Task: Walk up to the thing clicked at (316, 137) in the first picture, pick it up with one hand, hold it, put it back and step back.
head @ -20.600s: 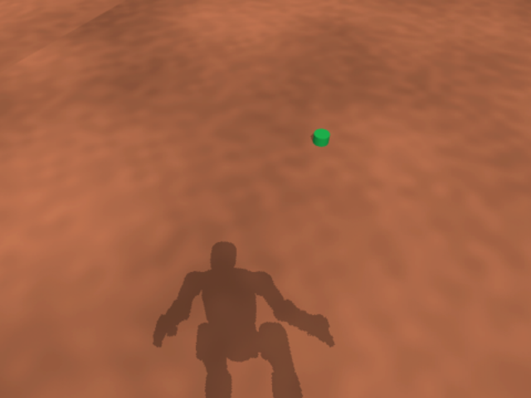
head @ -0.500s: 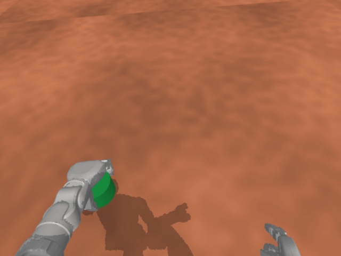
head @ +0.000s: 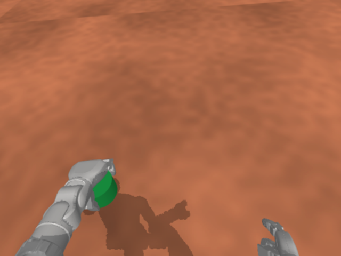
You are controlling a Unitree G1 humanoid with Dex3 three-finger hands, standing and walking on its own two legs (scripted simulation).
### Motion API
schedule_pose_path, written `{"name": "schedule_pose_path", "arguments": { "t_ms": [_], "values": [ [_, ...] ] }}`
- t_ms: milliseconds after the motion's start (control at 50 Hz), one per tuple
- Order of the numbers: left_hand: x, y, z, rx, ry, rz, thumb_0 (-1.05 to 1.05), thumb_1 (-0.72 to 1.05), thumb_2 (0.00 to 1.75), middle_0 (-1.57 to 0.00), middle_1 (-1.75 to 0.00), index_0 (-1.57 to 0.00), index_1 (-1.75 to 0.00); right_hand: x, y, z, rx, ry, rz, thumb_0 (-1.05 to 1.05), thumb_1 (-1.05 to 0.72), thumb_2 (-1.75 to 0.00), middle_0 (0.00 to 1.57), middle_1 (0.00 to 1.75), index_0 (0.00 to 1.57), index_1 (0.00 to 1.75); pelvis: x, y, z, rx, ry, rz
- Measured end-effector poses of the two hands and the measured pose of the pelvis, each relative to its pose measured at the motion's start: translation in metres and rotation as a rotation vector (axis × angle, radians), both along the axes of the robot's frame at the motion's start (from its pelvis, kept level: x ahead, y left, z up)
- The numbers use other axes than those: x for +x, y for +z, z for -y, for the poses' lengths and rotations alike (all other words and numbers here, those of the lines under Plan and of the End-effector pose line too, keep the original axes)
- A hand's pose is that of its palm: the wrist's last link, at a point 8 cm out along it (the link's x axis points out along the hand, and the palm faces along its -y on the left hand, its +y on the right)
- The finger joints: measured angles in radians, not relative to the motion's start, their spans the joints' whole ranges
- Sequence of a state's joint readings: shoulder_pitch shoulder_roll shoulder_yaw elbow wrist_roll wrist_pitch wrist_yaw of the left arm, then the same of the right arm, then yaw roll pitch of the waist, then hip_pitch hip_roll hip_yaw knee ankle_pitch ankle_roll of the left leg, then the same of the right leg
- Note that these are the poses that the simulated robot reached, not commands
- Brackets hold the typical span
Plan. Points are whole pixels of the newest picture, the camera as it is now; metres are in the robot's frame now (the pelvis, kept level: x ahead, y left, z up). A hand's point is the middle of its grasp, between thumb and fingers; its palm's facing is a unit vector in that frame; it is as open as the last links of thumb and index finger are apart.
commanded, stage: hold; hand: left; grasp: from above
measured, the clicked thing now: (98, 187) +0.30 +0.22 -0.06
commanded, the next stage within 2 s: crouch in 0.22 s
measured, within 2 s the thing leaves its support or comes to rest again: neither
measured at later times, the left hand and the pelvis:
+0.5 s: hand (95, 186) +0.30 +0.22 -0.05, palm faces -0.46 -0.06 -0.88, open 11.4 cm; pelvis +0.01 +0.00 +0.00, yaw +0 degrees
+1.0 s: hand (111, 200) +0.34 +0.25 -0.26, palm faces -0.41 +0.05 -0.91, open 11.3 cm; pelvis -0.04 +0.01 -0.15, yaw +1 degrees
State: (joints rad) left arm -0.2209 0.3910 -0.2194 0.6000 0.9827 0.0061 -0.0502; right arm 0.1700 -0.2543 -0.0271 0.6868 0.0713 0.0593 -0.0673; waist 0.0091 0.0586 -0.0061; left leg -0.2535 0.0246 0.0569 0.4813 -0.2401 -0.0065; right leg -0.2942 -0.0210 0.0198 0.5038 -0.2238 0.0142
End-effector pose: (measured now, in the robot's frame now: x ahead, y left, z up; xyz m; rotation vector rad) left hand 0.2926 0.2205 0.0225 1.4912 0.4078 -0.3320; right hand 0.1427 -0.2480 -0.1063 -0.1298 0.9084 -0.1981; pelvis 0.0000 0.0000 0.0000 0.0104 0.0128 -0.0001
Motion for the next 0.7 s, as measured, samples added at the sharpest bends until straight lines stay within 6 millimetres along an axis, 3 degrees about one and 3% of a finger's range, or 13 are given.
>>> {"name": "schedule_pose_path", "arguments": {
  "t_ms": [460, 560, 700],
  "values": [
    [0.015, -0.004, -0.003, 0.006, 0.017, 0.002, -0.01, -0.21, 0.76, -0.44, -0.87, -0.47, -0.86, 0.003, -0.001, 0.003, 0.0, -0.021, -0.034, 0.01, -0.91, -0.9, 0.2, 0.3, 0.21, 0.3, 0.013, 0.001, -0.001, -0.003, 0.004, -0.013],
    [0.009, -0.025, -0.004, 0.003, 0.009, -0.026, -0.01, -0.21, 0.76, -0.45, -0.87, -0.47, -0.85, 0.0, -0.001, 0.006, -0.015, -0.016, -0.052, 0.01, -0.91, -0.9, 0.2, 0.3, 0.21, 0.3, 0.011, -0.001, 0.0, -0.003, 0.009, -0.03],
    [0.007, -0.075, -0.011, 0.037, -0.014, -0.032, -0.01, -0.21, 0.75, -0.46, -0.86, -0.49, -0.84, -0.018, -0.019, 0.016, -0.067, 0.013, -0.129, 0.01, -0.91, -0.9, 0.21, 0.3, 0.21, 0.3, -0.001, -0.02, 0.001, -0.01, 0.026, -0.128]
  ]
}}
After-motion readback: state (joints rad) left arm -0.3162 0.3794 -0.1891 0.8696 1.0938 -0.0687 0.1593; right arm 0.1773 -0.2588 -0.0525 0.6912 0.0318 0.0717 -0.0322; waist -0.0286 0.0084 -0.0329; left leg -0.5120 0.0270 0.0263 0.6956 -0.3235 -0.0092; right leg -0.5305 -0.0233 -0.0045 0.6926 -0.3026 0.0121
